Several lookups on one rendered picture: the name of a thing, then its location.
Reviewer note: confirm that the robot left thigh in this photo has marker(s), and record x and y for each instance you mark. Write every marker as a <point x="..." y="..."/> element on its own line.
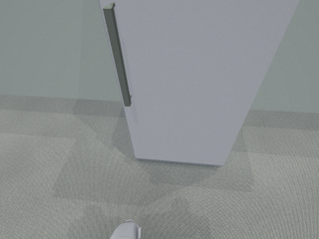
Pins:
<point x="127" y="230"/>

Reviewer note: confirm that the fridge door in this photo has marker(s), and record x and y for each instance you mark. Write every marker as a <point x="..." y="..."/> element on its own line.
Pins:
<point x="193" y="69"/>

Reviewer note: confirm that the handle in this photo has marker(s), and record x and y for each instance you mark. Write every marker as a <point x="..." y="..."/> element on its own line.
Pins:
<point x="113" y="32"/>

